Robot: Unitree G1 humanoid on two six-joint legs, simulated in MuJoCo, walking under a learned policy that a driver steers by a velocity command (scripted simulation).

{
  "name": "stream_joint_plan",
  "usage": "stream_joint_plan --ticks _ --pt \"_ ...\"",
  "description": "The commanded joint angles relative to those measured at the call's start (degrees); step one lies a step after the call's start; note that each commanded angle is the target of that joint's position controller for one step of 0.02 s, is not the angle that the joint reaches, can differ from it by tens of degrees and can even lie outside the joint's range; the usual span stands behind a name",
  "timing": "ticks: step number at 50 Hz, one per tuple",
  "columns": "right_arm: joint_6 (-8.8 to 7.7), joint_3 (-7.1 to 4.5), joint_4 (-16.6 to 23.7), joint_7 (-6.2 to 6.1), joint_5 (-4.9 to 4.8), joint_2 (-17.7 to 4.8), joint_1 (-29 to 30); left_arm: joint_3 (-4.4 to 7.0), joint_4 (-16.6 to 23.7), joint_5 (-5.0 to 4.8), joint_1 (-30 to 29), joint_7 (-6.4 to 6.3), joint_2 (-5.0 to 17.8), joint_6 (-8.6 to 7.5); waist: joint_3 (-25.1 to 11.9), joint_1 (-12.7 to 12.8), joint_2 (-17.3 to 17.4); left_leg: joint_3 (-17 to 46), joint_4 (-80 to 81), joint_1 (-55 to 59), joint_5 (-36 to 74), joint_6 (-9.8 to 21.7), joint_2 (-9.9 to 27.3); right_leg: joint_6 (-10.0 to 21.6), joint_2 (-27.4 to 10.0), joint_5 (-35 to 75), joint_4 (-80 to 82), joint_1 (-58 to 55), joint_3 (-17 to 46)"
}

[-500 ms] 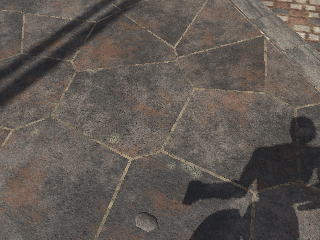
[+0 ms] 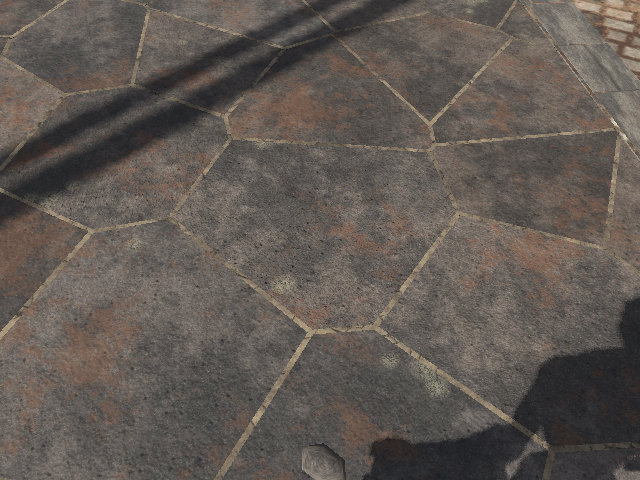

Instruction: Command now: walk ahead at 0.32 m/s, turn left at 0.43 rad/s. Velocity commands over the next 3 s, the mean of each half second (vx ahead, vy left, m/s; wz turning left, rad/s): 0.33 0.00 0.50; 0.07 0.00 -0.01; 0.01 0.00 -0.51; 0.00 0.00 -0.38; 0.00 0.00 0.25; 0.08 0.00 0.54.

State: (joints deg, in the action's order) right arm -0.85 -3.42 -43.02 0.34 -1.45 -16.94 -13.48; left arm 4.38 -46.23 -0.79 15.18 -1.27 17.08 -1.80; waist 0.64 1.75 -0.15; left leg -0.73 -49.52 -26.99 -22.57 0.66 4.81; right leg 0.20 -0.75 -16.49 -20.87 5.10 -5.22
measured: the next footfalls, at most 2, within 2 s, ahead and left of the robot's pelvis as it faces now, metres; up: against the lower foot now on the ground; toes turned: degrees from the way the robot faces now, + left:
left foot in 0.10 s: +0.11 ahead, +0.15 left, +0.00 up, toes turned +7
right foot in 0.56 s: +0.45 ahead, +0.06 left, +0.00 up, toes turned +21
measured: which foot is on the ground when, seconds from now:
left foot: up 0.00-0.08, down 0.10-0.58, up 0.60-0.86, down 0.88-1.00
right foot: down 0.00-0.10, up 0.12-0.54, down 0.56-0.92, up 0.94-1.00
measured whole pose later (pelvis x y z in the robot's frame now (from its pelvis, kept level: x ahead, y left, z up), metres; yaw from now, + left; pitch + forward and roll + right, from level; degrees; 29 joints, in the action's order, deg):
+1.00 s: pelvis +0.32 +0.13 -0.01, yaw +14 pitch +0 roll -1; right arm 0.8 -2.7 -38.7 -2.9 2.0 -15.3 -12.2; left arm 3.8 -44.9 -1.1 9.3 0.1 17.0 0.5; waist 3.1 1.1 -1.2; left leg 1.0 -31.6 -15.4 -16.6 -0.2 1.0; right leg 0.1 3.8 -23.4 -43.2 24.9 2.7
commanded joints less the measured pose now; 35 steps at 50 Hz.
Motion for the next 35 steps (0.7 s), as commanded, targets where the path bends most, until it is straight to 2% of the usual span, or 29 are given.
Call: stream_joint_plan --ticks 1,3,4,5,6,7,8,9,10,11,13,14,16,17,20,22,24,26,27,28,29,30,31,32,33,34,35 --pt "-1.14 -0.25 4.91 1.54 -0.01 -3.38 3.71 2.50 4.21 -0.38 -5.58 0.99 9.50 -1.49 0.88 -0.24 -5.41 -2.43 7.45 3.07 5.04 0.13 0.28 9.52 -13.20 -1.77 10.27 3.84 7.18" --pt "-0.66 -0.76 3.74 1.64 -0.09 -4.13 -0.94 2.59 3.64 -1.28 -5.50 1.59 9.91 -1.26 0.17 -2.88 -3.87 -6.00 13.01 11.81 8.99 1.04 -2.67 8.13 -13.13 -5.16 4.78 7.98 4.23" --pt "-0.34 -1.68 2.61 1.32 -0.04 -5.65 -4.83 2.20 3.45 -1.00 -4.88 1.73 8.87 -1.32 -0.87 -4.62 -2.44 -7.56 13.63 18.00 7.36 2.17 -5.11 6.86 -12.07 -2.91 -1.51 11.24 2.07" --pt "-0.16 -3.48 1.04 0.79 -0.65 -8.82 -11.87 1.16 3.36 0.15 -4.04 1.87 5.96 -1.50 -3.35 -7.82 2.67 -4.41 16.28 26.71 5.80 4.46 -5.53 4.24 -9.17 2.06 -16.14 15.56 -2.40" --pt "-0.39 -5.22 1.37 -0.15 -0.45 -16.86 -17.36 -0.44 6.76 2.18 -6.24 1.76 0.90 -1.98 -3.64 -8.57 20.41 24.80 28.00 33.99 -2.35 12.76 9.23 -1.55 -1.47 -11.81 -42.11 32.29 -5.64" --pt "-2.09 -4.19 3.96 0.83 0.49 -16.69 -16.17 -0.35 9.17 0.44 -8.21 1.74 2.94 -3.50 -7.82 -7.94 16.88 50.96 40.62 36.25 -17.96 20.44 16.41 -1.41 3.50 -17.26 -52.22 42.93 7.68" --pt "-3.25 -3.13 4.65 1.26 0.79 -12.76 -12.92 0.53 9.41 -1.94 -10.06 2.23 7.04 -4.57 -3.04 -7.48 10.27 46.94 41.39 34.74 -20.16 19.51 17.38 0.48 -0.68 -12.77 -55.05 48.19 10.20" --pt "-3.80 -2.32 5.13 1.38 0.93 -10.04 -10.67 0.69 8.79 -1.89 -9.54 2.43 8.04 -5.32 -0.42 -5.97 7.94 40.09 39.70 31.21 -15.28 17.30 15.10 2.13 -2.99 -7.16 -52.15 47.04 10.01" --pt "-3.73 -1.83 5.86 1.22 1.04 -8.71 -7.68 0.74 7.53 -0.45 -8.47 2.18 7.58 -5.60 0.94 -4.16 4.13 33.62 38.37 27.53 -7.32 15.17 12.26 2.30 -4.85 -2.48 -47.91 43.98 10.14" --pt "-3.62 -1.46 6.49 0.93 1.39 -8.00 -5.71 1.05 6.99 0.76 -8.02 2.10 7.72 -5.54 1.36 -2.88 4.39 28.23 38.42 24.37 -0.17 13.81 9.56 2.05 -5.71 1.09 -43.08 40.17 10.39" --pt "-3.71 -1.37 7.10 0.19 1.47 -8.02 -5.59 1.15 6.44 1.26 -8.07 2.38 6.93 -4.85 0.67 -2.24 4.88 22.49 39.57 22.91 10.42 13.21 6.83 0.61 -4.46 6.56 -38.22 36.58 8.99" --pt "-3.75 -1.52 7.13 -0.25 1.31 -8.49 -6.02 1.12 6.63 1.44 -8.93 2.26 6.47 -4.43 1.07 -2.11 4.17 19.99 39.27 22.86 19.72 13.16 6.18 -0.44 -3.49 8.46 -35.50 36.41 8.32" --pt "-3.30 -1.93 6.49 -1.28 1.04 -9.26 -7.16 0.71 7.60 1.75 -11.72 1.92 4.88 -3.88 1.26 -2.04 3.51 14.94 36.76 22.05 37.36 11.84 4.33 -2.26 -1.38 11.87 -28.60 35.10 7.35" --pt "-2.82 -2.06 6.13 -1.80 0.87 -9.26 -7.53 0.32 8.14 1.74 -13.41 1.94 3.75 -3.77 1.12 -2.26 3.80 12.51 35.23 20.73 42.13 10.57 2.72 -2.77 -0.10 14.15 -24.18 33.06 6.75" --pt "-1.29 -2.63 5.06 -2.92 0.36 -9.60 -9.74 -0.46 9.59 1.22 -18.63 2.73 1.79 -3.39 -0.05 -4.07 6.49 11.42 32.36 17.96 42.69 6.95 0.67 -2.97 2.91 20.79 -14.53 27.11 5.68" --pt "-0.46 -2.93 4.55 -3.43 0.15 -9.70 -10.52 -0.42 10.15 0.90 -20.36 3.30 2.26 -3.28 -0.65 -4.64 6.68 13.52 31.10 19.15 40.45 6.08 1.42 -2.53 3.59 22.84 -11.10 25.69 6.36" --pt "-0.09 -2.96 4.47 -3.79 0.25 -9.06 -9.84 -0.20 10.03 1.04 -20.36 3.79 3.10 -3.72 -0.91 -4.55 6.26 15.46 29.11 21.53 37.90 6.16 2.49 -1.66 3.09 23.54 -7.94 24.37 7.59" --pt "-0.11 -2.92 4.82 -3.76 0.71 -8.52 -7.94 0.49 9.13 1.35 -17.43 3.83 4.93 -4.43 -2.05 -3.13 7.28 17.19 24.98 24.21 41.23 6.29 3.45 0.05 2.65 20.57 -6.33 21.39 8.17" --pt "-0.21 -2.78 5.26 -3.56 0.86 -8.01 -6.78 1.03 8.01 1.72 -13.75 3.56 6.21 -4.86 -3.94 -1.72 7.92 17.33 20.79 25.65 46.25 5.91 2.53 1.30 3.24 20.13 -4.80 17.40 7.20" --pt "-0.37 -2.36 5.77 -3.11 0.72 -7.07 -5.48 1.34 7.21 2.49 -9.72 3.18 7.09 -5.42 -6.86 0.69 6.53 15.87 13.95 25.41 48.12 4.24 -0.37 2.98 2.22 28.00 -0.58 9.85 6.22" --pt "-0.59 -1.26 7.60 -2.69 1.76 -4.29 -4.91 1.46 7.35 3.78 -4.24 2.68 9.48 -5.69 -15.07 2.51 0.82 15.37 0.75 16.87 32.95 2.02 -4.12 7.40 -7.57 46.26 -5.05 -6.58 15.38" --pt "-0.36 -0.09 5.77 -2.43 1.79 -0.21 -17.49 1.34 6.43 3.90 -3.12 2.43 10.40 -4.82 -22.68 -3.44 -14.12 13.79 -18.84 0.58 -18.95 -2.12 -13.54 20.09 -23.34 66.15 -9.02 -24.32 34.69" --pt "0.09 -1.12 3.77 -2.12 0.98 -7.07 -20.81 0.96 6.32 1.46 -3.02 2.72 7.40 -3.90 -25.81 -2.78 -9.95 16.23 -24.77 -1.48 -18.22 -3.05 -10.74 21.79 -23.95 47.19 -5.17 -21.39 41.17" --pt "1.02 -2.17 4.27 -2.27 0.25 -10.40 -13.29 0.13 7.58 0.43 -6.89 2.64 4.64 -3.26 -17.04 -1.22 -5.40 14.13 -26.50 -4.09 -14.32 -4.22 -8.42 18.87 -20.05 34.25 -2.73 -14.08 34.07" --pt "1.91 -2.11 5.06 -2.77 0.60 -10.30 -8.76 -0.84 7.49 0.69 -9.78 2.64 2.60 -2.47 -12.24 -1.40 -2.09 11.77 -23.90 -4.02 -10.83 -4.78 -6.63 15.90 -16.64 24.45 -0.26 -6.70 29.09" --pt "2.90 -2.07 5.57 -3.08 1.20 -9.62 -6.45 -1.58 7.47 1.00 -12.17 2.63 1.29 -1.82 -7.81 -2.14 -1.99 10.71 -20.43 -2.40 -8.83 -5.33 -5.26 14.47 -14.42 17.70 2.15 0.89 26.12" --pt "3.60 -1.49 5.84 -2.94 1.50 -7.39 -6.61 -1.66 6.56 1.54 -13.51 2.66 1.79 -1.28 -5.05 -3.97 -4.32 9.18 -13.11 2.28 -7.09 -5.39 -3.48 12.70 -11.30 12.07 4.68 8.06 23.29"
